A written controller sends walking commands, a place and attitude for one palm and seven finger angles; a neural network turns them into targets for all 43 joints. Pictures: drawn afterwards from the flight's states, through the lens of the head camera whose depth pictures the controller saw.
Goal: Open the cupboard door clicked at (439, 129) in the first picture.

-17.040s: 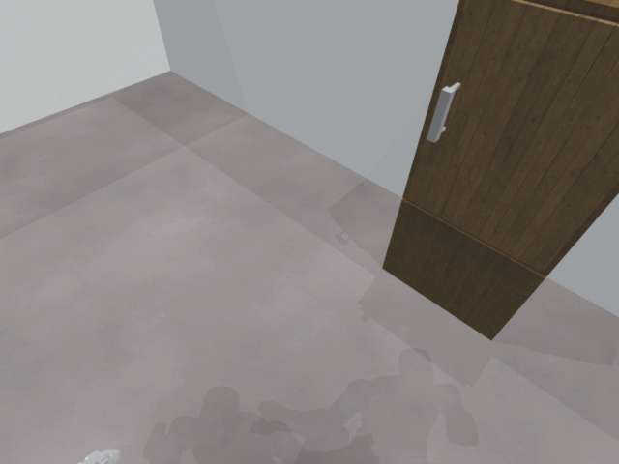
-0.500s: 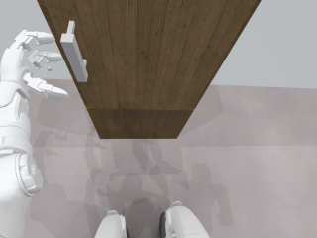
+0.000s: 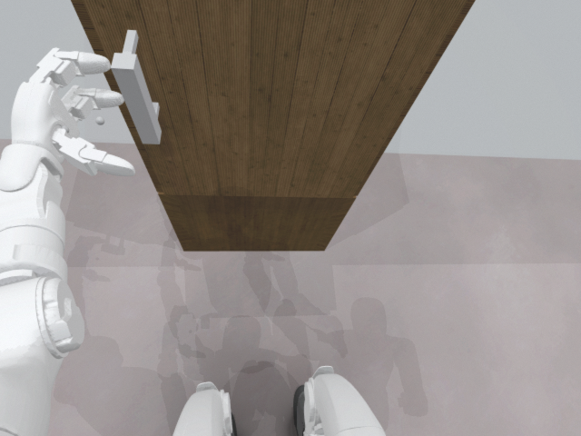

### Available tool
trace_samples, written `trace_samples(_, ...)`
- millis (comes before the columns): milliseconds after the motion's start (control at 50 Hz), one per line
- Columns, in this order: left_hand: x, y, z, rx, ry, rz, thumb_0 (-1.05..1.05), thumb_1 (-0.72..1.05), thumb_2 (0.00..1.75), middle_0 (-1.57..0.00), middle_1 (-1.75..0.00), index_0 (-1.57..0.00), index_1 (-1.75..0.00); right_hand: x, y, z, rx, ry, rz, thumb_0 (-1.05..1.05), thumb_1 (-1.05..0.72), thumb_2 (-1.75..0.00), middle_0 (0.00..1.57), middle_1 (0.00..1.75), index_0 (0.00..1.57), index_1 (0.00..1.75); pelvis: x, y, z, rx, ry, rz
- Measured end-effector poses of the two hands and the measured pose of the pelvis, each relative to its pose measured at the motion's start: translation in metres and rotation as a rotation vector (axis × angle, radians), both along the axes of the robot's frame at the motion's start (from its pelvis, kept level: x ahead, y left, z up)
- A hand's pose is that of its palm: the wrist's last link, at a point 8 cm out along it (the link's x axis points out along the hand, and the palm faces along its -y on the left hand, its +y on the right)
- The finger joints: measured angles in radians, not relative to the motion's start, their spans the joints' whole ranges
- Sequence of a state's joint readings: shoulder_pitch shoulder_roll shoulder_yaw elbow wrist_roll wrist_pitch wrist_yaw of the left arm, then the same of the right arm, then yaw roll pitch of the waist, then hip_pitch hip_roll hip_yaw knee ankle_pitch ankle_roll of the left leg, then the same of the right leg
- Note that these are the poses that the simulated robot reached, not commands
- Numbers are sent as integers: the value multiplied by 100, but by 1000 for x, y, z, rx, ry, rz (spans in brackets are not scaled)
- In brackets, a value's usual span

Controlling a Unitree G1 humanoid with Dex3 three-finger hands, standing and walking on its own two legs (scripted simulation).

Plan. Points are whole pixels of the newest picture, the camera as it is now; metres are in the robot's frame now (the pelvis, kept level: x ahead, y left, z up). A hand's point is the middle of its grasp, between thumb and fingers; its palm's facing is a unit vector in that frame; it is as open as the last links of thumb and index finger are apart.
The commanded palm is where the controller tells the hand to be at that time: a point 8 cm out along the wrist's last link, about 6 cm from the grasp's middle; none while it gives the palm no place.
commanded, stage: slide the fingers in behind the handle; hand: left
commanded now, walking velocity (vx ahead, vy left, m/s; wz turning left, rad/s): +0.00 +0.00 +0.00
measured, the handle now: (142, 91) +0.56 +0.16 +0.07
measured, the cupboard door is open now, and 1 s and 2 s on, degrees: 0 0 0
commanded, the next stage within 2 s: close the thumb around the handle in 1.40 s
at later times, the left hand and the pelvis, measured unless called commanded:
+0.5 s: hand (133, 119) +0.51 +0.17 +0.07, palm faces -0.05 -1.00 -0.01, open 14.0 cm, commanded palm +0.49 +0.21 +0.07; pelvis +0.00 -0.01 +0.00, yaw +0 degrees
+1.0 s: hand (156, 123) +0.50 +0.14 +0.07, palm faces -0.04 -1.00 -0.02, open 14.1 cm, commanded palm +0.48 +0.18 +0.07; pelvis +0.00 -0.01 +0.00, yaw +1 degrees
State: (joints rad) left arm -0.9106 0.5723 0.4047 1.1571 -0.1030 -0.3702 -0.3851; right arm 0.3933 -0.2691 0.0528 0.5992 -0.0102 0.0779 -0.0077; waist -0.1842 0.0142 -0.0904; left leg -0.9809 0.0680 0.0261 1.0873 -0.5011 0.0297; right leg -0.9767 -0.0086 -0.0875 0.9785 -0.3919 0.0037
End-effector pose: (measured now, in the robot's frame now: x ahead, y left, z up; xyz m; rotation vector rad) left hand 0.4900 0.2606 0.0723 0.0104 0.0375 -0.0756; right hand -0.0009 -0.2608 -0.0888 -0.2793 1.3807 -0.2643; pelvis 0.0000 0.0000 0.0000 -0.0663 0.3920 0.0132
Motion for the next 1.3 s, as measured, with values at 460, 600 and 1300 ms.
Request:
trace_samples(460, 6, -37, -4, 1, 6, 17, -1, -50, 30, -30, -120, -30, -120, 0, -2, -6, 31, -8, -8, 0, -91, -90, 20, 30, 20, 30, 2, -6, 0, 14, 1, -6)
trace_samples(600, 5, -43, -3, 23, -2, 9, -1, -50, 30, -30, -120, -30, -121, 8, -7, -6, 29, -27, 4, 0, -91, -90, 20, 30, 20, 30, 2, -9, 0, 16, 1, 0)
trace_samples(1300, -4, -67, -1, 10, -17, 26, -1, -50, 30, -30, -120, -28, -120, 9, -11, -12, 47, -45, 18, 0, -91, -90, 20, 30, 20, 30, -1, -13, 0, 27, -11, 5)
